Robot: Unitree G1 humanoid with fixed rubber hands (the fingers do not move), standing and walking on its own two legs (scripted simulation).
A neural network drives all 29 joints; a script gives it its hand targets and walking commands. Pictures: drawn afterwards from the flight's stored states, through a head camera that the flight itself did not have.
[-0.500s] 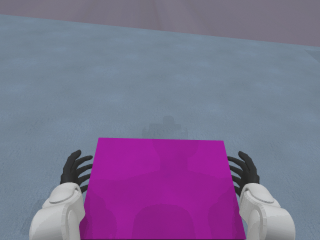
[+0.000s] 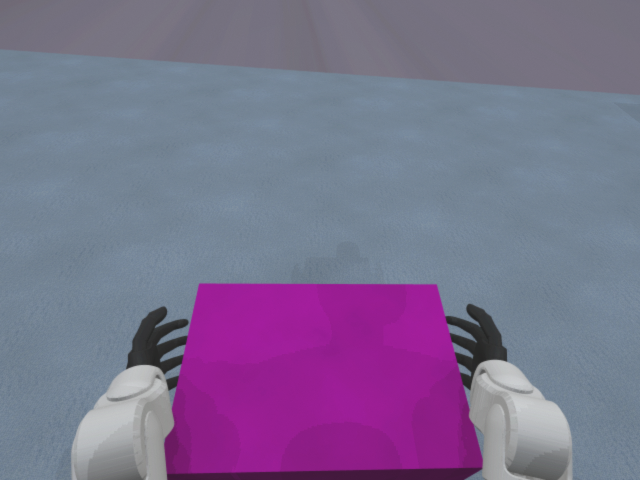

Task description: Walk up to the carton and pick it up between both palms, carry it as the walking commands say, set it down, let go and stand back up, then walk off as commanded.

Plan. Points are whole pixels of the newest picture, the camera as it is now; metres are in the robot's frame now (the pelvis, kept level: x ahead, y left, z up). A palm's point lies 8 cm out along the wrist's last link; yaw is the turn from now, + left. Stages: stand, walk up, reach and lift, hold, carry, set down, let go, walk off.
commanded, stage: carry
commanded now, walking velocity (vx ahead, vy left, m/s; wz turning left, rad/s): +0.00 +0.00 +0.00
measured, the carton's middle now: (318, 398) +0.26 +0.00 +0.00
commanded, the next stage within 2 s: none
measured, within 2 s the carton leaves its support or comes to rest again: neither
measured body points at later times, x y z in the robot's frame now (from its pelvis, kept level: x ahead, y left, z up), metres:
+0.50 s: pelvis +0.00 +0.02 +0.00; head -0.02 +0.03 +0.45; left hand +0.26 +0.21 +0.07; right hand +0.27 -0.16 +0.08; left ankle +0.05 +0.12 -0.74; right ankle +0.01 -0.11 -0.74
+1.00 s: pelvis +0.00 +0.03 +0.00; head -0.02 +0.04 +0.45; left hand +0.28 +0.22 +0.05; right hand +0.28 -0.15 +0.06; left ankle +0.05 +0.13 -0.74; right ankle +0.01 -0.11 -0.74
